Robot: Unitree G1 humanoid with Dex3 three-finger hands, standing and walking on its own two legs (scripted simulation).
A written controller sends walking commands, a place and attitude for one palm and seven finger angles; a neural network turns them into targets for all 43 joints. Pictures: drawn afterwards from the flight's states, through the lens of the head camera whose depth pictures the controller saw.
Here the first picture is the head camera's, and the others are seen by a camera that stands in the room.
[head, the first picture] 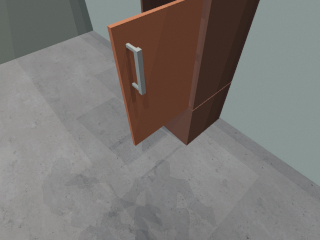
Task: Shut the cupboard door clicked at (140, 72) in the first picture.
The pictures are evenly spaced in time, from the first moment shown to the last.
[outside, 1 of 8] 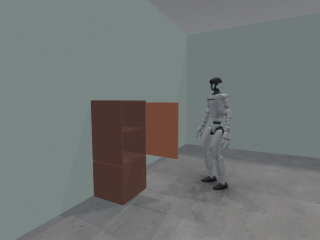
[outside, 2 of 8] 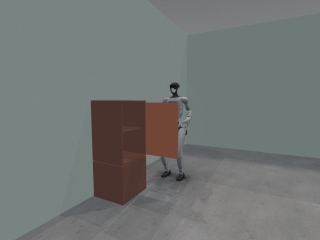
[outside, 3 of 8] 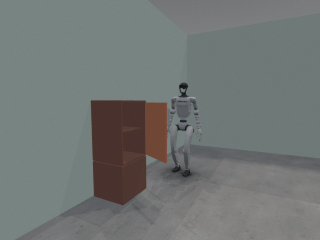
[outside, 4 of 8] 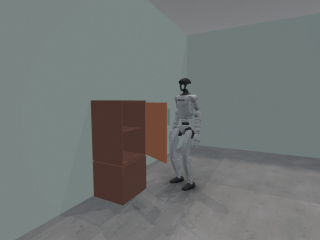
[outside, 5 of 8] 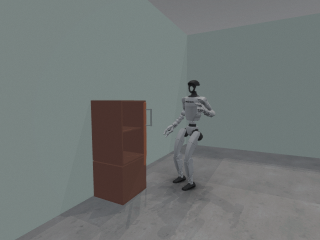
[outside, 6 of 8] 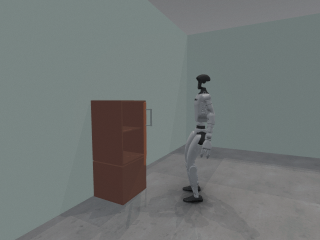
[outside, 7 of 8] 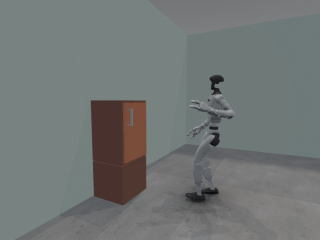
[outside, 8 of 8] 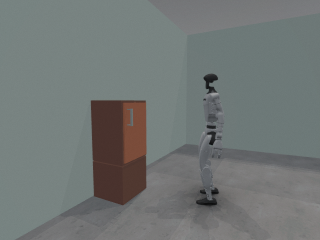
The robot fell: no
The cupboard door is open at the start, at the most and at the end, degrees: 90 90 0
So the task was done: yes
